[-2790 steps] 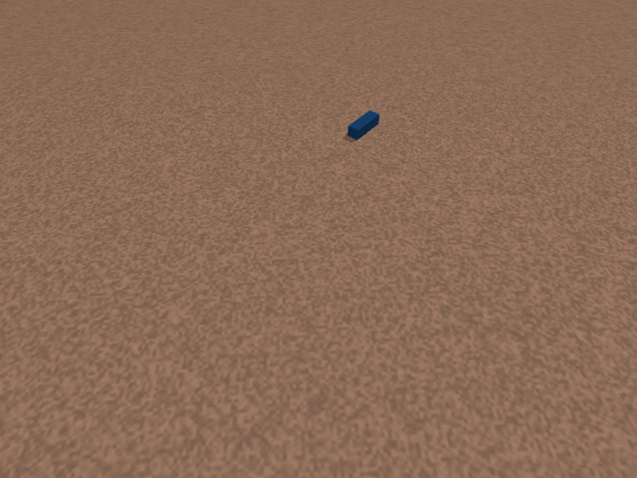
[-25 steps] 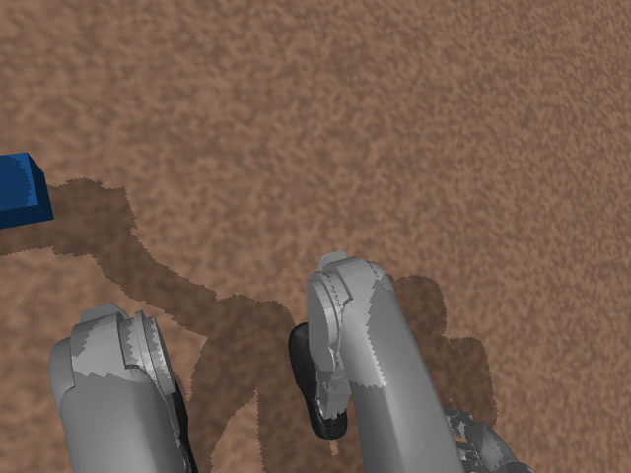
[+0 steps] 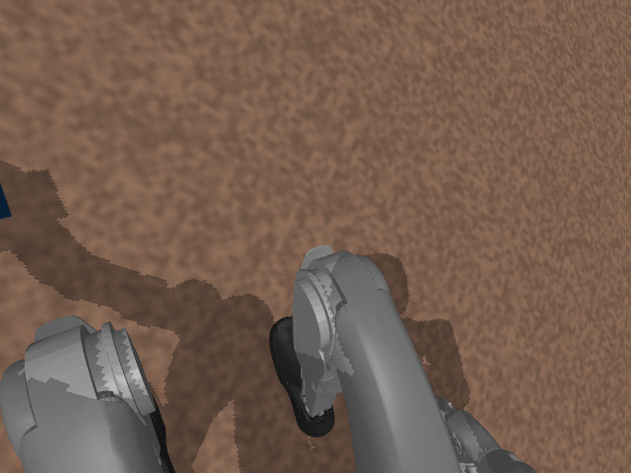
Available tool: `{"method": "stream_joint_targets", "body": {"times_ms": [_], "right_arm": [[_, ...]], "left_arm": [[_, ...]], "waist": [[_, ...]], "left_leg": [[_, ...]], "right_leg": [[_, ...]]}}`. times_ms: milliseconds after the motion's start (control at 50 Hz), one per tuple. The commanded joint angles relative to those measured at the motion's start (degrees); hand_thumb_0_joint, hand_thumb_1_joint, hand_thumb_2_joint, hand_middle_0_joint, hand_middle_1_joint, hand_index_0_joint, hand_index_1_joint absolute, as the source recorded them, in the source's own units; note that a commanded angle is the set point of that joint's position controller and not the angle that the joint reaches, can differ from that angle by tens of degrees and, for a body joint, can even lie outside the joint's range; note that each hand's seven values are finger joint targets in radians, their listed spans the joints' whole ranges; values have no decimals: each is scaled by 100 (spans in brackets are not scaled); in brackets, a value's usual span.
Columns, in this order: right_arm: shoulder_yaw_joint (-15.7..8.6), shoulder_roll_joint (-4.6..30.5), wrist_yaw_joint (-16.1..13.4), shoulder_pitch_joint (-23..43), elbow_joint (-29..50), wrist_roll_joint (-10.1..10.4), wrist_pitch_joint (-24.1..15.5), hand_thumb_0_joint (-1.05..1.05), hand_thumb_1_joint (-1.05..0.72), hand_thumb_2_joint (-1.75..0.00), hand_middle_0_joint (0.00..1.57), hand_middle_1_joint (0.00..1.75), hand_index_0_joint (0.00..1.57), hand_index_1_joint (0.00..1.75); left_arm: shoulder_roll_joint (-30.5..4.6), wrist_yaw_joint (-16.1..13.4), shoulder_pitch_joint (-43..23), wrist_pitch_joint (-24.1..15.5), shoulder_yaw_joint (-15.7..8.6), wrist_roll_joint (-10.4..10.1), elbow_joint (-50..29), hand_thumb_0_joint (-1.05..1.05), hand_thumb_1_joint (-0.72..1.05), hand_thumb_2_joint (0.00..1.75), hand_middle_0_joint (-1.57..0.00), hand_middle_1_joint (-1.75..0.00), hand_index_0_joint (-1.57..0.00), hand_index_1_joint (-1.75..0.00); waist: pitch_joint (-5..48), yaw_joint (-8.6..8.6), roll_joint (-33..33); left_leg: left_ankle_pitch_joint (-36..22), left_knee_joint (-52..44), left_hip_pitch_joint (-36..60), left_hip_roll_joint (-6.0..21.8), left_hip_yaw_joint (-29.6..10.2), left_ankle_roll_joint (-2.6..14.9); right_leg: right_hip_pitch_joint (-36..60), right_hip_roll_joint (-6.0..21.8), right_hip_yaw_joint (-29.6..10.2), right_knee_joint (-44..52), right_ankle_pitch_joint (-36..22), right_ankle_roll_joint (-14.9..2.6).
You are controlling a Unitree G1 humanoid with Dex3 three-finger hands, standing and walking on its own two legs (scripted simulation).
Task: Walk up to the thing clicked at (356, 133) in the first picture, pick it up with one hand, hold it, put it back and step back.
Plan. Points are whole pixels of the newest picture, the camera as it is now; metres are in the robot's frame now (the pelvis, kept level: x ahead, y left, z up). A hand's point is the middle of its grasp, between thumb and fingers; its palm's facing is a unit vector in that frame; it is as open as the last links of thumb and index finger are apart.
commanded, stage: rest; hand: left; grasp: from above
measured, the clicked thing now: out of the picture +0.45 +0.37 -0.25
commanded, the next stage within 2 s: open in 0.68 s
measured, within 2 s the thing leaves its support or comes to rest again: rests again in 0.54 s
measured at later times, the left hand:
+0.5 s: hand out of the picture +0.44 +0.35 -0.24, palm faces -0.48 -0.13 -0.87, open 9.6 cm
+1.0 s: hand out of the picture +0.44 +0.35 -0.24, palm faces -0.47 -0.13 -0.87, open 10.1 cm
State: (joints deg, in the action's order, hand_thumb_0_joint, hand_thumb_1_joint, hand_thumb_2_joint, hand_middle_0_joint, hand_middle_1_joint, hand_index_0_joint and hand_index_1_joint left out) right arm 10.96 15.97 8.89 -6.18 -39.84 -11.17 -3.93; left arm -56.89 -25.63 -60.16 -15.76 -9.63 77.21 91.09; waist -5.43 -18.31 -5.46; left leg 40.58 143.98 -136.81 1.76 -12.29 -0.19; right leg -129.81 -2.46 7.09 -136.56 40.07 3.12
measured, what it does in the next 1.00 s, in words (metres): stands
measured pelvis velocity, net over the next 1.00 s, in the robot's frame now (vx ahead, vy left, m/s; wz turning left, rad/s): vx -0.01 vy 0.00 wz -0.04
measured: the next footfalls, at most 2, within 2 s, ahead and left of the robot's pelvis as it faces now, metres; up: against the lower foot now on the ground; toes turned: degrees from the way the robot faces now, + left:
none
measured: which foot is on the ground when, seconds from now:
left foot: down 0.00-1.00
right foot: down 0.00-1.00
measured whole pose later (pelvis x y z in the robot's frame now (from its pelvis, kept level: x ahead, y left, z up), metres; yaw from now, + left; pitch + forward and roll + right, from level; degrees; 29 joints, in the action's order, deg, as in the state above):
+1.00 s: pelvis -0.01 +0.00 +0.00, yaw -3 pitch +28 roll -15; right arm 17.7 17.9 9.6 -4.8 -37.0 -13.4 -7.0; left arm -62.5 -28.6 -60.8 -16.2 -7.0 75.6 95.2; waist -8.6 -20.3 -8.4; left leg 40.8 146.0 -135.7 1.9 -15.2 0.1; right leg -127.7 -3.6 9.3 -136.1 39.0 3.7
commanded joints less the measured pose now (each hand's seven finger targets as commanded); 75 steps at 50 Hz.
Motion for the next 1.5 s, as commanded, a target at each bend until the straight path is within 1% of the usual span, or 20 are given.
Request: {"method": "stream_joint_targets", "body": {"times_ms": [0, 60, 120, 160, 220, 340, 400, 440, 540, 600, 760, 820, 840, 860, 920, 940, 1000, 1140, 1280, 1480], "right_arm": [[-473, 1850, -81, -1264, -2, -44, -3, 0, -89, -89, 20, 30, 20, 30], [-435, 1913, -66, -1230, 64, -81, -28, 0, -89, -89, 20, 30, 20, 30], [-343, 1836, -58, -1188, -3, -82, -15, 0, -90, -90, 20, 30, 20, 30], [-309, 1906, -67, -1153, 60, -109, -13, 0, -89, -89, 20, 30, 20, 30], [-287, 2000, -91, -1026, 201, -143, -34, 0, -89, -89, 20, 30, 20, 30], [-162, 1973, -79, -961, 78, -186, -59, 0, -89, -89, 20, 30, 20, 30], [-158, 1986, -74, -921, 58, -197, -112, 0, -89, -89, 20, 30, 20, 30], [-118, 1985, -72, -920, 61, -209, -157, 0, -89, -90, 20, 30, 20, 30], [-77, 2031, -55, -905, 78, -221, -222, 0, -89, -90, 20, 30, 20, 30], [-56, 2012, -21, -896, 60, -228, -278, 0, -89, -90, 20, 30, 20, 30], [46, 2072, -8, -891, 159, -235, -307, 0, -89, -90, 20, 30, 20, 30], [64, 2068, -12, -866, 188, -221, -307, 0, -89, -89, 20, 30, 20, 30], [69, 2078, 11, -937, 205, -235, -321, 0, -89, -89, 20, 30, 20, 30], [64, 2083, 6, -913, 211, -232, -319, 0, -89, -89, 20, 30, 20, 30], [101, 2098, -4, -893, 246, -232, -302, 0, -89, -89, 20, 30, 20, 30], [105, 2089, -11, -853, 225, -237, -281, 0, -89, -89, 20, 30, 20, 30], [115, 2122, -19, -874, 229, -250, -286, 0, -89, -89, 20, 30, 20, 30], [145, 2134, -4, -879, 265, -253, -328, 0, -89, -90, 20, 30, 20, 30], [178, 2143, -13, -803, 338, -248, -335, 0, -89, -90, 20, 30, 20, 30], [191, 2179, -13, -748, 384, -257, -361, 0, -89, -90, 20, 30, 20, 30]], "left_arm": [[-1878, -271, -1545, -2, -241, -182, -934, 0, 74, 70, -103, -68, -106, -64], [-1868, -245, -1490, -8, -227, -210, -942, 0, 74, 73, -103, -68, -106, -65], [-1934, -246, -1471, -52, -186, -254, -929, 0, 72, 71, -103, -66, -105, -63], [-2068, -298, -1431, -98, -321, -249, -1022, 0, 74, 71, -104, -66, -107, -63], [-2050, -334, -1367, -142, -256, -166, -830, 0, 74, 72, -103, -67, -106, -64], [-2025, -490, -1539, -189, -79, -188, -764, 0, 73, 69, -101, -66, -105, -63], [-1910, -560, -1531, -150, 45, -150, -447, 0, 70, 68, -100, -66, -103, -63], [-1894, -569, -1632, -129, 140, -125, -490, 0, 68, 71, -100, -66, -102, -63], [-2013, -689, -1646, -95, 45, -184, -439, 0, 70, 70, -100, -66, -103, -63], [-1836, -648, -1649, -44, 232, -177, -281, 0, 65, 69, -97, -66, -100, -63], [-1990, -601, -1529, -10, 199, -277, -156, 0, 65, 67, -97, -65, -100, -62], [-2059, -576, -1492, -20, 227, -254, -240, 0, 41, 62, -73, -67, -76, -64], [-1992, -554, -1561, -21, 247, -280, -196, 0, 33, 60, -65, -67, -68, -64], [-2049, -553, -1520, -41, 196, -306, -323, 0, 25, 58, -57, -67, -60, -64], [-2072, -533, -1651, -78, 220, -300, -430, 0, 1, 58, -44, -69, -47, -65], [-2150, -556, -1574, -84, 156, -292, -487, 0, -7, 61, -41, -71, -44, -68], [-2050, -552, -1510, -106, 220, -290, -330, 0, -19, 70, -33, -77, -35, -75], [-1960, -485, -1502, -85, 341, -310, -169, 0, -33, 82, -22, -88, -23, -86], [-2105, -463, -1557, -135, 288, -323, -371, 0, -48, 93, -9, -100, -10, -99], [-2165, -525, -1420, -112, 240, -257, -217, 0, -53, 98, -6, -103, -6, -102]], "waist": [[4278, 23, 3007], [4284, -92, 2869], [4164, -16, 2837], [4174, 3, 2999], [3999, -127, 2952], [3860, -173, 2974], [3464, -239, 2912], [3483, -304, 2956], [3653, -291, 2951], [3531, -369, 2970], [3462, -359, 2858], [3574, -305, 2994], [3378, -419, 2949], [3460, -324, 2963], [3469, -376, 3046], [3608, -276, 3105], [3518, -387, 3031], [3110, -444, 2876], [3473, -355, 2954], [3343, -391, 2877]], "left_leg": [[-1781, -1376, 3516, 31, 589, 66], [-2017, -1257, 3559, 56, 573, 91], [-1832, -1213, 3318, 70, 592, 124], [-1858, -1277, 3428, 65, 561, 68], [-1797, -1219, 3416, 83, 528, 73], [-1490, -1268, 3280, 108, 465, 90], [-1211, -1312, 3166, 103, 457, 69], [-1251, -1259, 3241, 130, 434, 80], [-1436, -1312, 3297, 139, 382, 50], [-1398, -1256, 3329, 155, 359, 49], [-1499, -1253, 3166, 155, 325, 59], [-1534, -1276, 3277, 171, 320, 50], [-1450, -1268, 3154, 154, 316, 50], [-1463, -1340, 3252, 160, 287, 30], [-1466, -1331, 3253, 164, 286, 34], [-1529, -1354, 3379, 165, 285, 18], [-1499, -1330, 3324, 166, 274, 23], [-1268, -1318, 3067, 155, 300, 55], [-1375, -1357, 3284, 183, 243, 35], [-1315, -1295, 3143, 179, 288, 57]], "right_leg": [[2023, -193, 600, 1123, -1851, -475], [2175, -214, 602, 1140, -2093, -451], [2303, -250, 541, 1212, -1993, -433], [2242, -242, 617, 1146, -1928, -470], [2135, -250, 667, 1147, -1889, -475], [2100, -299, 704, 1145, -1729, -444], [1782, -296, 745, 1110, -1490, -475], [1842, -311, 729, 1115, -1555, -453], [2003, -311, 788, 1073, -1714, -436], [1846, -315, 794, 1040, -1680, -440], [2049, -324, 825, 1084, -1790, -417], [2105, -338, 792, 1087, -1797, -434], [2010, -318, 825, 1061, -1743, -432], [2041, -319, 843, 1076, -1725, -434], [2039, -328, 853, 1078, -1746, -429], [2096, -322, 842, 1080, -1785, -435], [2074, -325, 863, 1085, -1770, -422], [1946, -328, 853, 1160, -1608, -414], [2117, -351, 861, 1154, -1681, -424], [2114, -363, 843, 1180, -1651, -422]]}}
